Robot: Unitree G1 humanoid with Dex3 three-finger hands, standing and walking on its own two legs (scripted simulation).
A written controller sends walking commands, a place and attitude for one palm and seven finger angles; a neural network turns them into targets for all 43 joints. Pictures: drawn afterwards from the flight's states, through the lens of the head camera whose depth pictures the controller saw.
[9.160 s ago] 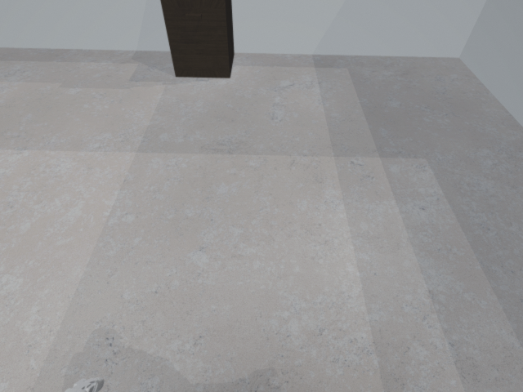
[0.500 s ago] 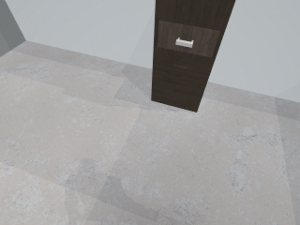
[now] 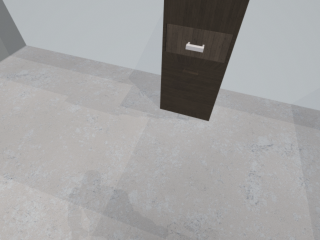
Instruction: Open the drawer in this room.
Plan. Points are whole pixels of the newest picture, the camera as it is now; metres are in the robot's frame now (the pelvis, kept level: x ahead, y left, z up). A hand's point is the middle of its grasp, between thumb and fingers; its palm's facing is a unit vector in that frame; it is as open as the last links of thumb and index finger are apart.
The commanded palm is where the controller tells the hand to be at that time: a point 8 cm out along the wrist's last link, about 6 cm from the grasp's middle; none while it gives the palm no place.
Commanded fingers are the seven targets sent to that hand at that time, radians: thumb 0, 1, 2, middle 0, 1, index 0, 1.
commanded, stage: walk to a spot facing it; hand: left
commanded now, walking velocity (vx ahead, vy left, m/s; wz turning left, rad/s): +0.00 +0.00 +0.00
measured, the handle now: (195, 46) +1.18 -0.15 -0.12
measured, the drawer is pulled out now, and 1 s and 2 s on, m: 0.00 0.00 0.00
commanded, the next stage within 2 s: turn to face it in 0.86 s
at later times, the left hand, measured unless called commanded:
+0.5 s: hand out of the picture +0.10 +0.20 -0.19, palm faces -0.14 -0.98 -0.15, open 7.4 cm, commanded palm none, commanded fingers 0.00 0.90 0.90 -0.20 -0.30 -0.20 -0.30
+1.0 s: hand (151, 162) +0.41 +0.06 -0.17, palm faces -0.40 -0.89 -0.22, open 7.4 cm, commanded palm none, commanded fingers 0.00 0.90 0.90 -0.20 -0.30 -0.20 -0.30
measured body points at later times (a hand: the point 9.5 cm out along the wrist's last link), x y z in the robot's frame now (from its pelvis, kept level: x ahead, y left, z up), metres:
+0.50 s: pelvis +0.07 +0.02 -0.01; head +0.10 +0.03 +0.44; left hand +0.11 +0.25 -0.17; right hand +0.01 -0.21 -0.15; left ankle +0.03 +0.11 -0.74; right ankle -0.01 -0.10 -0.65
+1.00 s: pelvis +0.25 -0.08 -0.01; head +0.29 -0.11 +0.44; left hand +0.43 +0.10 -0.15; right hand +0.22 -0.34 -0.16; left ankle +0.30 +0.07 -0.66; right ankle +0.27 -0.17 -0.74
